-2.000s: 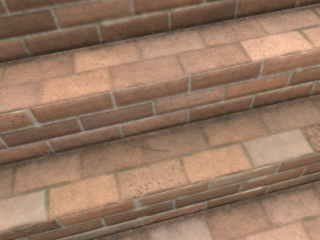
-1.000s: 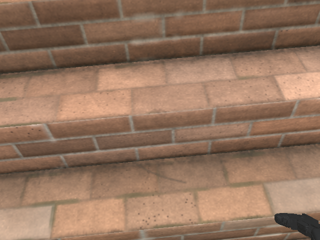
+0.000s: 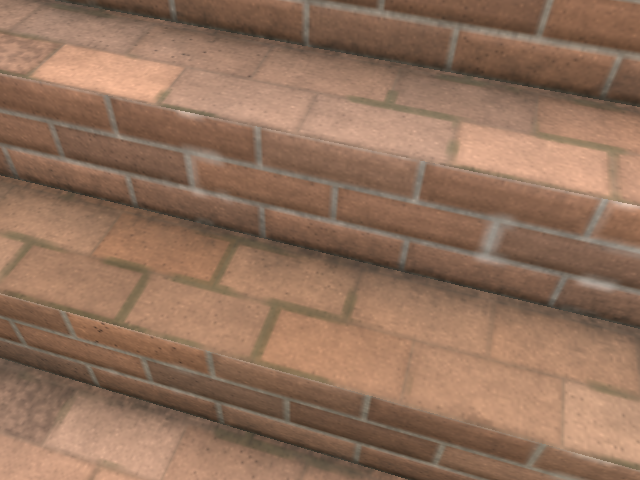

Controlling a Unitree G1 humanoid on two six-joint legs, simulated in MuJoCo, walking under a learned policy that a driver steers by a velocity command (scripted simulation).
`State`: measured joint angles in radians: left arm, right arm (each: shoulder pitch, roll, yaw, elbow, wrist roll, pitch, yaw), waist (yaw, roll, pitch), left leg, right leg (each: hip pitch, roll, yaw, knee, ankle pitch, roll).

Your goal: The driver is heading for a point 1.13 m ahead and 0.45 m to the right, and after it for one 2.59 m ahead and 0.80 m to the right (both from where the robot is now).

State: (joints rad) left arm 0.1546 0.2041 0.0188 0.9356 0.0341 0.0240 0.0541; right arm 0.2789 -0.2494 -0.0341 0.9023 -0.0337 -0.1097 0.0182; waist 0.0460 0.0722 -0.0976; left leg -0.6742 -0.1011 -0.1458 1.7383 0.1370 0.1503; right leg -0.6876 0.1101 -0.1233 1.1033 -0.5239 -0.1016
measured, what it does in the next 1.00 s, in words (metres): climbs, turning right: left foot 0.22 m higher, then right foot 0.22 m higher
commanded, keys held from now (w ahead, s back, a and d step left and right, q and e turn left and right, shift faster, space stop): w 0.02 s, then w+e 0.98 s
